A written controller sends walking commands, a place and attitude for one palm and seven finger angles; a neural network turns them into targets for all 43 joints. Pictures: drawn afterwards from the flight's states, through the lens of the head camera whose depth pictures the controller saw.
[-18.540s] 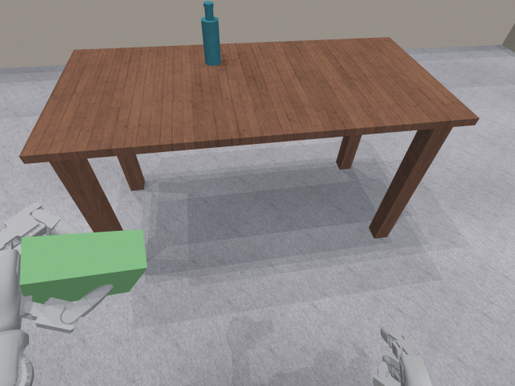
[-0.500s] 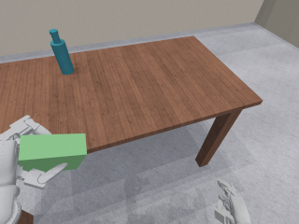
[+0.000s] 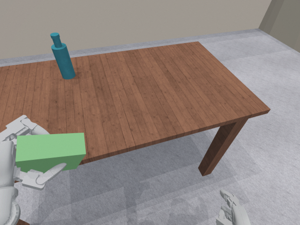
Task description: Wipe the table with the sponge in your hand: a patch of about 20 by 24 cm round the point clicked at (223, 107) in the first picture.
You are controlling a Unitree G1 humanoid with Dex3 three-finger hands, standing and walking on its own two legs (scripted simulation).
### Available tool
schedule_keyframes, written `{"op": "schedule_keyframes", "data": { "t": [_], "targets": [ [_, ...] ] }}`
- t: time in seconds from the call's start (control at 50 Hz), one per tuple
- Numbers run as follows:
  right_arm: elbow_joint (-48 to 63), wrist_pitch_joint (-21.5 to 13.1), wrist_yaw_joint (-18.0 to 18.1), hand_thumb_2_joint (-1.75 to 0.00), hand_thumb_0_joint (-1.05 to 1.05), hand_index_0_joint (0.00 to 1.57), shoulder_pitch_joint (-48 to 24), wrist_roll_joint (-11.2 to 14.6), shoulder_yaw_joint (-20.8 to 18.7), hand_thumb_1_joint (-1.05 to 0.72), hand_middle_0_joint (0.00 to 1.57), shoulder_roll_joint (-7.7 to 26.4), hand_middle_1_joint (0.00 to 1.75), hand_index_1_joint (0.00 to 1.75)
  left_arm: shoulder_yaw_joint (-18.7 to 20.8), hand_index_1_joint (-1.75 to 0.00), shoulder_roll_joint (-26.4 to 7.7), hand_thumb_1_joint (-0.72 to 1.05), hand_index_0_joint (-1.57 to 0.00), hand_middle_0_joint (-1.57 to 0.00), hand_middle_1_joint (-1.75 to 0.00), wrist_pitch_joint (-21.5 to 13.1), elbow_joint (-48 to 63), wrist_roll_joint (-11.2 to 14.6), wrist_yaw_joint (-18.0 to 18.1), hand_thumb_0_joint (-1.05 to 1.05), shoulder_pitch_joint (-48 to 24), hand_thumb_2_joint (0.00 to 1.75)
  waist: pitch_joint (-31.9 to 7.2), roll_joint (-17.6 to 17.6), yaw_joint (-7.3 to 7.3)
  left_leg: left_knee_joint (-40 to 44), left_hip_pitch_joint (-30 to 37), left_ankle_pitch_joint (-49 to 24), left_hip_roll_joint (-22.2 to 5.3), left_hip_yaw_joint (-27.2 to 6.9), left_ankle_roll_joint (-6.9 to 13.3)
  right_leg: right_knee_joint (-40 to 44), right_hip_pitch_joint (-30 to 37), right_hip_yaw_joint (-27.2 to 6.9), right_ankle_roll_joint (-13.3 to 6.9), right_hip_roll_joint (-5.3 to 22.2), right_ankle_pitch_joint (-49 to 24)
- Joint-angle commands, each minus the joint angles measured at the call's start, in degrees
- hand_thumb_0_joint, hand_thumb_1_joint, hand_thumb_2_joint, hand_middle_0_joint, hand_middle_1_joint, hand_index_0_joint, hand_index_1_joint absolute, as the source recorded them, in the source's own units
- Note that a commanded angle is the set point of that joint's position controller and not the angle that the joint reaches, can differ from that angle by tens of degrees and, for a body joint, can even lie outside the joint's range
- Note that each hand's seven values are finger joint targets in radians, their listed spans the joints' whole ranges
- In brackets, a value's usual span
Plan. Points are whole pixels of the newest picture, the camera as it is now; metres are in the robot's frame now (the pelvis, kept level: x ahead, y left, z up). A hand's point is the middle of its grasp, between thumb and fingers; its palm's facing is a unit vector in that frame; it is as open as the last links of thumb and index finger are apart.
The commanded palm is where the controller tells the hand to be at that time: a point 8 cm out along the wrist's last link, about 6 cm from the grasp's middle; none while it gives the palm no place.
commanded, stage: shuffle to correct the standing spot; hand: left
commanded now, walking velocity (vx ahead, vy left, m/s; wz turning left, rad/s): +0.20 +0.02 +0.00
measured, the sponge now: (61, 154) +0.23 +0.22 +0.12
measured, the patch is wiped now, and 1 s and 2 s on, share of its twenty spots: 0.00 0.00 0.00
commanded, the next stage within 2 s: come to a stop and stand still in 0.38 s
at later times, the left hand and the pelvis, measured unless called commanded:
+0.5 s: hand (42, 113) +0.30 +0.29 +0.16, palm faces +0.41 -0.83 -0.38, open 9.3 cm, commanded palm +0.23 +0.31 +0.18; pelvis +0.07 +0.03 -0.01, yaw +0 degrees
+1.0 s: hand (61, 109) +0.32 +0.24 +0.16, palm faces +0.35 -0.87 -0.36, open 9.3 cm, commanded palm +0.26 +0.29 +0.18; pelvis +0.09 +0.01 +0.01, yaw -2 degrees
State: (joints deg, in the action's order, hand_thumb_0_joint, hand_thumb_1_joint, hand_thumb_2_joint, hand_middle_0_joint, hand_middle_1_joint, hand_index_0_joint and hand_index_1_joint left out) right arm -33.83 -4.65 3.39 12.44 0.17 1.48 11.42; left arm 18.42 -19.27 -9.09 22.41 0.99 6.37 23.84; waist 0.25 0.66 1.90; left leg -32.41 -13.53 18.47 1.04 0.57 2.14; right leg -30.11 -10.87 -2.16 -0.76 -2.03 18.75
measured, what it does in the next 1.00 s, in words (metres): steps on the spot: left foot, then right foot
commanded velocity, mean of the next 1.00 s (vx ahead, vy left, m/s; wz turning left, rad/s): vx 0.04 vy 0.00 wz -0.02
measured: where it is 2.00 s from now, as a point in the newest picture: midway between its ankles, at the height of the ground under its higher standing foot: outside the picture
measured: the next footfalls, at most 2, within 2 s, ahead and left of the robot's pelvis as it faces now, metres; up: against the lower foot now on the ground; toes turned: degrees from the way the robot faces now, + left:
left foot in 0.38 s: +0.17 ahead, +0.12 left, +0.00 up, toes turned +1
right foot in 0.72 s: +0.18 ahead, -0.09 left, +0.00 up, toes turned +0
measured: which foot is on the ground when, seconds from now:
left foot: down 0.00-0.20, up 0.22-0.36, down 0.38-1.00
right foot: down 0.00-0.38, up 0.40-0.70, down 0.72-1.00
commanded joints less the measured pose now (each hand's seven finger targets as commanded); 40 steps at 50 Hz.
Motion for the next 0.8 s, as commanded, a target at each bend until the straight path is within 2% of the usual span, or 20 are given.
{"op": "schedule_keyframes", "data": {
  "t": [0.0,0.08,0.12,0.14,0.16,0.18,0.2,0.24,0.26,0.3,0.32,0.34,0.36,0.38,0.42,0.48,0.54,0.64,0.7,0.78],
  "targets": [
    [9.3,-3.6,0.0,-0.9,0.0,0.2,-6.9,0.3,-3.0,-0.9,0.2,7.1,0.3,0.3,7.5,-1.6,-11.9,0.1,-1.2,-1.2,-1.6,-5.5,18.3,0.9,1.5,0.0,-8.6,1.3,-6.3,-9.3,-0.92,5.2,3.9,-11.1,-7.0,-10.1,3.4,-4.6,-2.2,-1.2,-3.0,2.2,-11.3],
    [9.4,-3.4,-0.8,-0.9,0.0,0.2,-6.5,0.5,-3.1,-0.9,0.2,6.9,0.3,0.3,8.8,-1.6,-12.0,0.1,-1.2,-1.2,-1.6,-5.6,18.5,1.0,1.5,0.0,-4.8,1.3,-8.0,-7.2,-0.96,-0.9,4.6,-24.4,-7.2,-8.5,3.3,-4.4,0.3,-0.4,-3.3,2.3,-17.9],
    [9.6,-2.8,-1.2,-0.9,0.0,0.2,-6.6,0.7,-3.3,-0.9,0.2,6.5,0.3,0.3,9.9,-1.6,-12.6,0.1,-1.2,-1.2,-1.6,-5.6,16.9,1.2,1.6,0.0,-2.5,1.3,-8.6,0.4,-0.52,-11.0,-4.1,-23.1,-4.0,-2.8,1.5,-1.6,8.4,-7.7,-6.1,6.5,-26.1],
    [9.5,-2.6,-1.5,-0.9,0.0,0.2,-6.5,1.0,-3.4,-0.9,0.2,6.3,0.3,0.3,10.5,-1.6,-12.9,0.1,-1.2,-1.2,-1.6,-5.4,15.1,1.4,1.9,0.0,-0.4,1.3,-8.8,7.2,-0.31,-19.2,-12.2,-20.4,-1.4,1.1,0.2,0.6,15.1,-14.1,-9.0,11.1,-31.6],
    [10.0,-2.6,-1.8,-0.9,0.0,0.2,-6.5,1.3,-3.9,-0.9,0.2,6.4,0.3,0.3,10.2,-1.6,-12.4,0.1,-1.2,-1.2,-1.6,-6.0,15.7,1.6,2.1,0.0,-1.8,1.3,-6.9,11.6,0.27,-26.5,-22.8,-5.7,0.3,2.4,-0.9,2.6,21.4,-20.9,-13.2,16.2,-36.8],
    [9.9,-2.8,-2.2,-0.9,0.0,0.2,-6.4,1.4,-3.9,-0.9,0.2,6.6,0.3,0.3,10.2,-1.6,-12.1,0.1,-1.2,-1.2,-1.6,-6.9,15.6,1.7,2.2,0.0,-2.4,1.3,-4.3,10.7,0.82,-30.3,-30.6,9.4,-0.6,0.1,-1.1,4.1,23.9,-24.7,-15.6,19.8,-39.3],
    [9.1,-2.6,-2.2,-0.9,0.0,0.2,-5.9,1.1,-3.6,-0.9,0.2,6.6,0.3,0.3,10.5,-1.6,-12.3,0.1,-1.2,-1.2,-1.6,-7.4,15.0,1.7,2.4,0.0,-1.3,1.3,-2.1,7.1,0.93,-29.9,-32.9,12.0,-3.1,-2.3,-0.8,4.7,22.0,-24.6,-15.6,21.1,-37.3],
    [9.3,-1.7,-2.4,-0.9,0.0,0.2,-7.3,0.8,-3.0,-0.9,0.2,6.1,0.3,0.3,11.1,-1.6,-12.9,0.1,-1.2,-1.2,-1.6,-7.9,16.1,1.4,2.2,0.0,-0.1,1.3,0.2,1.9,1.04,-21.9,-28.2,8.7,-4.7,-1.7,-0.1,4.2,15.8,-18.9,-13.7,19.2,-33.3],
    [9.4,-1.6,-2.6,-0.9,0.0,0.2,-7.3,0.7,-2.6,-0.9,0.2,4.9,0.3,0.3,9.9,-1.6,-11.8,0.1,-1.2,-1.2,-1.6,-8.2,18.0,1.4,2.0,0.0,-2.4,1.3,0.1,3.2,0.27,-16.4,-21.1,4.6,-4.8,0.2,0.1,4.9,10.0,-13.8,-12.3,16.9,-31.1],
    [8.1,-2.3,-2.1,-0.9,0.0,0.2,-6.0,0.5,-2.9,-0.9,0.2,4.8,0.3,0.3,9.9,-1.6,-11.9,0.1,-1.2,-1.2,-1.6,-8.2,19.7,1.7,1.9,0.0,-6.3,1.3,-3.7,2.9,-1.91,-1.8,0.9,-11.4,0.2,7.1,-0.2,-1.6,0.7,-3.6,-7.7,10.1,-28.9],
    [7.7,-2.5,-1.6,-0.9,0.0,0.2,-5.9,0.6,-3.8,-0.9,0.2,5.6,0.3,0.3,10.1,-1.6,-12.3,0.1,-1.2,-1.2,-1.6,-7.9,20.0,1.8,1.9,0.0,-6.8,1.3,-7.1,-1.8,-2.65,0.8,12.3,-18.0,1.7,6.1,0.5,-10.5,-3.8,-0.4,-5.2,6.6,-27.7],
    [8.3,-2.7,-1.1,-0.9,0.0,0.2,-6.5,0.5,-4.8,-0.9,0.2,7.7,0.3,0.3,9.7,-1.6,-12.3,0.1,-1.2,-1.2,-1.6,-7.6,22.1,1.6,1.9,0.0,-7.2,1.3,-10.8,-11.8,-3.37,3.8,23.6,-22.2,-6.7,-6.7,4.6,-25.4,-12.6,1.9,-1.9,3.8,-17.9],
    [9.6,-2.5,-1.3,-0.9,0.0,0.2,-6.8,0.1,-5.2,-0.9,0.2,8.0,0.3,0.3,9.6,-1.6,-12.6,0.1,-1.2,-1.2,-1.6,-8.0,24.4,1.6,2.0,0.0,-9.6,1.3,-12.7,-21.0,-2.74,8.9,23.2,-21.7,-19.5,-24.9,11.1,-40.5,-18.5,1.0,-0.5,-0.8,9.5],
    [10.1,-2.9,-1.6,-0.9,0.0,0.2,-7.9,-0.1,-4.6,-0.9,0.2,7.3,0.3,0.3,10.0,-1.6,-14.1,0.1,-1.2,-1.2,-1.6,-8.2,23.8,1.1,2.0,0.0,-12.9,1.3,-9.9,-16.6,-2.18,14.4,13.9,-9.5,-21.6,-31.8,14.1,-48.3,-20.0,-2.5,-1.1,-2.1,12.4],
    [7.9,-3.8,-1.6,-0.9,0.0,0.2,-8.0,-0.6,-4.3,-0.9,0.2,6.5,0.3,0.3,10.5,-1.6,-14.8,0.1,-1.2,-1.2,-1.6,-7.2,23.0,1.1,1.5,0.0,-14.4,1.3,-3.3,-9.9,-2.67,16.7,5.8,-8.2,-20.5,-28.7,15.2,-50.4,-23.8,-2.8,-0.9,2.2,8.9],
    [7.8,-4.6,-2.3,-0.9,0.0,0.2,-6.9,-0.1,-4.6,-0.9,0.2,6.6,0.3,0.3,10.7,-1.6,-13.7,0.1,-1.2,-1.2,-1.6,-7.3,26.6,1.0,0.5,0.0,-6.5,1.3,-5.9,-10.0,-1.16,12.9,3.4,-18.7,-16.6,-15.0,11.9,-44.2,-22.1,-0.6,-0.8,4.0,4.7],
    [8.3,-4.8,-3.0,-0.9,0.0,0.2,-5.9,-0.1,-4.3,-0.9,0.2,6.5,0.3,0.3,12.2,-1.6,-12.8,0.1,-1.2,-1.2,-1.6,-7.0,25.9,1.6,-0.2,0.0,2.7,1.3,-9.1,-12.0,-0.74,12.0,1.5,-25.5,-14.2,-6.3,7.1,-24.0,-12.9,4.2,-0.4,3.0,1.3],
    [8.8,-4.6,-1.7,-0.9,0.0,0.2,-4.5,0.5,-2.6,-0.9,0.2,5.9,0.3,0.3,13.6,-1.6,-13.1,0.1,-1.2,-1.2,-1.6,-4.7,19.1,1.9,0.1,0.0,3.1,1.3,-9.1,-7.0,-1.59,6.5,-2.0,-23.3,-12.8,-2.4,0.8,4.5,3.2,8.2,0.6,0.9,-12.5],
    [8.1,-5.4,-0.4,-0.9,0.0,0.2,-4.5,0.3,-2.3,-0.9,0.2,5.5,0.3,0.3,12.8,-1.6,-13.0,0.1,-1.2,-1.2,-1.6,-3.7,14.4,2.1,0.6,0.0,-2.6,1.3,-6.9,1.7,-2.59,2.0,-5.9,-2.2,-6.6,-1.1,-1.9,9.9,4.8,-4.6,-2.3,8.2,-21.9],
    [7.7,-6.0,0.1,-0.9,0.0,0.2,-6.1,0.2,-2.6,-0.9,0.2,5.9,0.3,0.3,6.5,-1.6,-9.4,0.1,-1.2,-1.2,-1.6,-2.1,16.4,1.9,1.2,0.0,-5.5,1.3,-5.4,3.8,-1.84,2.3,2.7,-3.6,-3.7,-1.7,-2.2,13.2,-5.2,-8.4,-3.8,10.6,-8.4]
  ]
}}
